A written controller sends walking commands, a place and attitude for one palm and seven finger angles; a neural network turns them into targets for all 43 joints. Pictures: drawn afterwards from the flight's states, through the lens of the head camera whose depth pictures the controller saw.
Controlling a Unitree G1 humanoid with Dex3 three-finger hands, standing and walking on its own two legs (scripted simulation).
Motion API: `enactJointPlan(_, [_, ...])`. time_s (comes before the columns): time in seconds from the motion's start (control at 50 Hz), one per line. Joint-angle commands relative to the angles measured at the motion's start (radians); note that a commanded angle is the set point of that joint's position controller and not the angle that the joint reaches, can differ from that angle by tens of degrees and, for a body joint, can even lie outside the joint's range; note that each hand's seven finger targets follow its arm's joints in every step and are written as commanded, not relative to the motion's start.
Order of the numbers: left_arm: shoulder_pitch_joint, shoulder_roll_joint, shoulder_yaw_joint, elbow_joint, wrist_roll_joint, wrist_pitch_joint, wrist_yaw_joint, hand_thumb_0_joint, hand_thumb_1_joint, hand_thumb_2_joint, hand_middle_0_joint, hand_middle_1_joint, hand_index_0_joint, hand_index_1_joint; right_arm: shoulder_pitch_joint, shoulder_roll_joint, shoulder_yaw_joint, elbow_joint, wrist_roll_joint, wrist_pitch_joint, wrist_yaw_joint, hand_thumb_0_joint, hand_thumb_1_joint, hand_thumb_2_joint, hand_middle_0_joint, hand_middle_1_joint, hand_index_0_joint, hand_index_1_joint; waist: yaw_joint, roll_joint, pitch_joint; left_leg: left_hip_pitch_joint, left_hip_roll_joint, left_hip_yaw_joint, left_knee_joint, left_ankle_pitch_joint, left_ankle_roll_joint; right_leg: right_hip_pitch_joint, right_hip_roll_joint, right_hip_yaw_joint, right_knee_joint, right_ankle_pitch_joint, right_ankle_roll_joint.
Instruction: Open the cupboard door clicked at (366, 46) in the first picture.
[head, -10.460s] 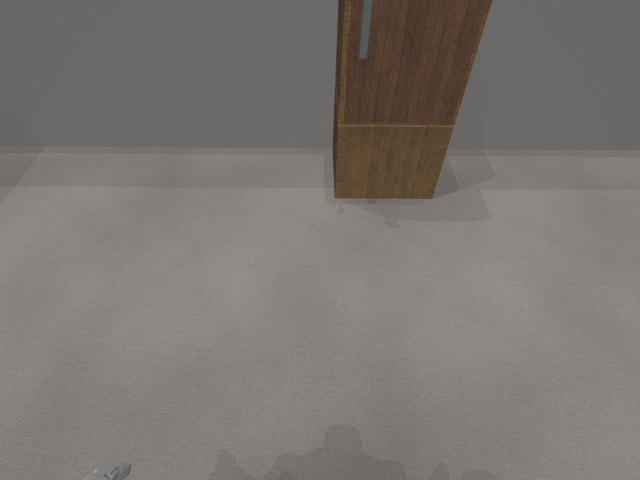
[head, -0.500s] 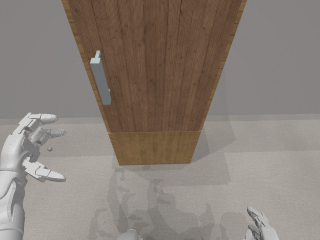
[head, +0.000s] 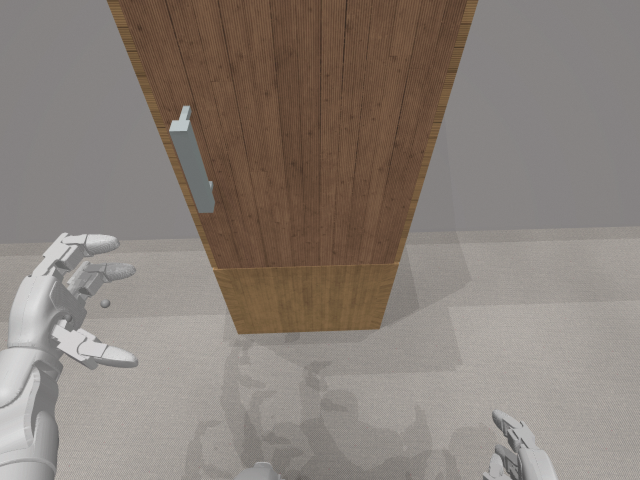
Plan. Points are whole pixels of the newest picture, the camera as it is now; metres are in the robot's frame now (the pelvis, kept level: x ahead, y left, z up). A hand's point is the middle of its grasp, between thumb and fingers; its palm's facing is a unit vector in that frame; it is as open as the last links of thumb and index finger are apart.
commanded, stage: move the hooked fingers beside the handle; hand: left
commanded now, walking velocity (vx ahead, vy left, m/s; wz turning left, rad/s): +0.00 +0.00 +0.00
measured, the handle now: (196, 161) +0.56 +0.23 +0.05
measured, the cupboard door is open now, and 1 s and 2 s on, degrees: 0 0 0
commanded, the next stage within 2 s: none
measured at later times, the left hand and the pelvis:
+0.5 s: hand (133, 256) +0.36 +0.26 +0.07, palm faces +0.08 -1.00 -0.02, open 14.0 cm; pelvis -0.01 +0.00 -0.01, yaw +0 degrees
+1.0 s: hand (138, 216) +0.43 +0.28 +0.06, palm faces +0.07 -1.00 +0.00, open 14.0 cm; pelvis -0.01 +0.01 -0.02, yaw -2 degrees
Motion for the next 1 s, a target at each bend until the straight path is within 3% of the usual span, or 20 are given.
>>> enactJointPlan(0.0, [-0.29, 0.277, 0.094, -0.168, -0.015, -0.073, 0.005, 0.0, -0.5, 0.3, -0.3, -1.2, -0.3, -1.2, -0.016, -0.145, -0.062, -0.119, -0.002, -0.046, -0.018, 0.0, -0.9, -0.9, 0.2, 0.3, 0.2, 0.3, -0.013, 0.019, -0.214, 0.195, -0.053, 0.001, -0.079, 0.201, 0.045, 0.027, 0.033, 0.038, -0.121, 0.299, 0.005])
enactJointPlan(0.12, [-0.428, 0.288, 0.069, -0.111, 0.002, -0.093, -0.005, 0.0, -0.5, 0.3, -0.3, -1.2, -0.3, -1.2, 0.0, -0.146, -0.061, -0.1, -0.004, -0.04, -0.026, 0.0, -0.9, -0.9, 0.2, 0.3, 0.2, 0.3, -0.026, 0.033, -0.246, 0.211, -0.051, -0.004, -0.065, 0.207, 0.049, 0.022, 0.036, 0.045, -0.111, 0.298, -0.002])
enactJointPlan(0.16, [-0.411, 0.288, 0.067, -0.089, 0.011, -0.093, -0.007, 0.0, -0.5, 0.3, -0.3, -1.2, -0.3, -1.2, 0.002, -0.143, -0.062, -0.099, -0.003, -0.038, -0.024, 0.0, -0.9, -0.9, 0.2, 0.3, 0.2, 0.3, -0.013, 0.071, -0.277, 0.224, -0.052, -0.002, -0.071, 0.218, 0.045, 0.03, 0.034, 0.043, -0.107, 0.305, -0.004])
enactJointPlan(0.22, [-0.403, 0.296, 0.075, -0.049, 0.011, -0.085, 0.002, 0.0, -0.5, 0.3, -0.3, -1.2, -0.3, -1.2, 0.013, -0.149, -0.064, -0.099, -0.004, -0.03, -0.02, 0.0, -0.9, -0.9, 0.2, 0.3, 0.2, 0.3, -0.007, 0.035, -0.277, 0.218, -0.049, -0.009, -0.072, 0.237, 0.046, 0.036, 0.038, 0.033, -0.101, 0.322, -0.008])
enactJointPlan(0.26, [-0.448, 0.278, 0.053, -0.026, 0.022, -0.077, 0.012, 0.0, -0.5, 0.3, -0.3, -1.2, -0.3, -1.2, 0.015, -0.147, -0.063, -0.099, -0.001, -0.021, -0.015, 0.0, -0.9, -0.9, 0.2, 0.3, 0.2, 0.3, -0.018, 0.048, -0.262, 0.212, -0.05, -0.005, -0.077, 0.215, 0.044, 0.008, 0.036, 0.03, -0.104, 0.303, -0.003])
enactJointPlan(0.28, [-0.483, 0.286, 0.055, -0.014, 0.028, -0.074, 0.02, 0.0, -0.5, 0.3, -0.3, -1.2, -0.3, -1.2, 0.017, -0.148, -0.064, -0.096, -0.002, -0.017, -0.015, 0.0, -0.9, -0.9, 0.2, 0.3, 0.2, 0.3, -0.023, 0.057, -0.247, 0.202, -0.049, -0.006, -0.079, 0.19, 0.043, -0.007, 0.036, 0.028, -0.106, 0.274, -0.003])
enactJointPlan(0.32, [-0.529, 0.319, 0.077, 0.037, 0.034, -0.077, 0.033, 0.0, -0.5, 0.3, -0.3, -1.2, -0.3, -1.2, 0.031, -0.156, -0.064, -0.089, -0.004, -0.006, -0.017, 0.0, -0.9, -0.9, 0.2, 0.3, 0.2, 0.3, -0.025, 0.008, -0.231, 0.176, -0.047, -0.009, -0.077, 0.177, 0.046, -0.005, 0.039, 0.032, -0.108, 0.254, -0.004])
enactJointPlan(0.38, [-0.577, 0.338, 0.082, 0.047, 0.057, -0.101, 0.044, 0.0, -0.5, 0.3, -0.3, -1.2, -0.3, -1.2, 0.046, -0.154, -0.068, -0.085, -0.007, 0.005, -0.013, 0.0, -0.9, -0.9, 0.2, 0.3, 0.2, 0.3, -0.022, 0.064, -0.286, 0.201, -0.047, -0.005, -0.072, 0.197, 0.043, -0.004, 0.038, 0.034, -0.095, 0.269, -0.006])
enactJointPlan(0.46, [-0.649, 0.371, 0.098, 0.13, 0.07, -0.12, 0.047, 0.0, -0.5, 0.3, -0.3, -1.2, -0.3, -1.2, 0.071, -0.16, -0.069, -0.066, -0.009, 0.024, -0.012, 0.0, -0.9, -0.9, 0.2, 0.3, 0.2, 0.3, -0.038, 0.024, -0.292, 0.178, -0.042, -0.007, -0.059, 0.196, 0.047, -0.013, 0.043, 0.037, -0.087, 0.272, -0.003])
enactJointPlan(0.5, [-0.687, 0.383, 0.096, 0.158, 0.079, -0.126, 0.042, 0.0, -0.5, 0.3, -0.3, -1.2, -0.3, -1.2, 0.079, -0.161, -0.068, -0.06, -0.01, 0.031, -0.01, 0.0, -0.9, -0.9, 0.2, 0.3, 0.2, 0.3, -0.037, 0.069, -0.298, 0.178, -0.042, -0.01, -0.06, 0.19, 0.043, -0.028, 0.042, 0.033, -0.08, 0.258, -0.007])
enactJointPlan(0.56, [-0.702, 0.402, 0.108, 0.198, 0.081, -0.132, 0.036, 0.0, -0.5, 0.3, -0.3, -1.2, -0.3, -1.2, 0.098, -0.164, -0.073, -0.056, -0.011, 0.045, -0.008, 0.0, -0.9, -0.9, 0.2, 0.3, 0.2, 0.3, -0.038, 0.041, -0.338, 0.176, -0.04, -0.004, -0.046, 0.222, 0.048, -0.009, 0.045, 0.04, -0.073, 0.301, -0.003])
enactJointPlan(0.58, [-0.72, 0.383, 0.088, 0.203, 0.084, -0.131, 0.032, 0.0, -0.5, 0.3, -0.3, -1.2, -0.3, -1.2, 0.1, -0.162, -0.071, -0.058, -0.011, 0.047, -0.006, 0.0, -0.9, -0.9, 0.2, 0.3, 0.2, 0.3, -0.045, 0.063, -0.336, 0.179, -0.041, -0.002, -0.044, 0.221, 0.048, -0.024, 0.046, 0.038, -0.071, 0.298, -0.003])
enactJointPlan(0.66, [-0.752, 0.436, 0.124, 0.263, 0.091, -0.137, 0.025, 0.0, -0.5, 0.3, -0.3, -1.2, -0.3, -1.2, 0.122, -0.168, -0.074, -0.048, -0.014, 0.067, -0.002, 0.0, -0.9, -0.9, 0.2, 0.3, 0.2, 0.3, -0.046, 0.059, -0.34, 0.157, -0.038, -0.002, -0.03, 0.237, 0.049, -0.03, 0.049, 0.038, -0.059, 0.317, -0.004])
enactJointPlan(0.72, [-0.796, 0.465, 0.141, 0.319, 0.093, -0.143, 0.021, 0.0, -0.5, 0.3, -0.3, -1.2, -0.3, -1.2, 0.14, -0.175, -0.074, -0.043, -0.017, 0.08, -0.003, 0.0, -0.9, -0.9, 0.2, 0.3, 0.2, 0.3, -0.055, 0.016, -0.333, 0.124, -0.037, -0.002, -0.017, 0.237, 0.055, -0.028, 0.053, 0.041, -0.053, 0.324, -0.002])
enactJointPlan(0.76, [-0.846, 0.502, 0.154, 0.334, 0.107, -0.155, 0.013, 0.0, -0.5, 0.3, -0.3, -1.2, -0.3, -1.2, 0.149, -0.177, -0.077, -0.036, -0.018, 0.088, -0.002, 0.0, -0.9, -0.9, 0.2, 0.3, 0.2, 0.3, -0.059, 0.065, -0.356, 0.131, -0.035, -0.001, -0.008, 0.24, 0.052, -0.048, 0.052, 0.043, -0.043, 0.32, -0.001])
enactJointPlan(0.8, [-0.892, 0.474, 0.116, 0.338, 0.118, -0.166, 0.007, 0.0, -0.5, 0.3, -0.3, -1.2, -0.3, -1.2, 0.154, -0.174, -0.078, -0.032, -0.018, 0.095, -0.001, 0.0, -0.9, -0.9, 0.2, 0.3, 0.2, 0.3, -0.076, 0.1, -0.358, 0.166, -0.032, -0.007, -0.002, 0.253, 0.051, -0.094, 0.055, 0.037, -0.041, 0.31, -0.004])
enactJointPlan(0.84, [-0.935, 0.489, 0.123, 0.372, 0.117, -0.172, 0.003, 0.0, -0.5, 0.3, -0.3, -1.2, -0.3, -1.2, 0.169, -0.18, -0.079, -0.023, -0.02, 0.102, 0.0, 0.0, -0.9, -0.9, 0.2, 0.3, 0.2, 0.3, -0.085, 0.071, -0.369, 0.164, -0.028, -0.016, 0.008, 0.255, 0.051, -0.108, 0.059, 0.033, -0.033, 0.304, -0.004])
enactJointPlan(0.88, [-0.943, 0.483, 0.11, 0.393, 0.123, -0.172, -0.001, 0.0, -0.5, 0.3, -0.3, -1.2, -0.3, -1.2, 0.174, -0.181, -0.079, -0.021, -0.02, 0.108, 0.002, 0.0, -0.9, -0.9, 0.2, 0.3, 0.2, 0.3, -0.084, 0.112, -0.384, 0.184, -0.028, -0.02, 0.011, 0.259, 0.049, -0.135, 0.059, 0.03, -0.029, 0.289, -0.007])
enactJointPlan(0.94, [-1.006, 0.522, 0.12, 0.455, 0.133, -0.159, 0.001, 0.0, -0.5, 0.3, -0.3, -1.2, -0.3, -1.2, 0.187, -0.191, -0.075, -0.012, -0.021, 0.121, -0.001, 0.0, -0.9, -0.9, 0.2, 0.3, 0.2, 0.3, -0.103, 0.071, -0.358, 0.139, -0.025, -0.024, 0.02, 0.233, 0.054, -0.15, 0.06, 0.033, -0.029, 0.273, -0.003])
enactJointPlan(0.98, [-1.018, 0.546, 0.127, 0.457, 0.149, -0.156, 0.008, 0.0, -0.5, 0.3, -0.3, -1.2, -0.3, -1.2, 0.196, -0.192, -0.074, -0.016, -0.024, 0.127, 0.001, 0.0, -0.9, -0.9, 0.2, 0.3, 0.2, 0.3, -0.097, 0.102, -0.387, 0.158, -0.023, -0.029, 0.022, 0.25, 0.05, -0.161, 0.06, 0.028, -0.019, 0.272, -0.006])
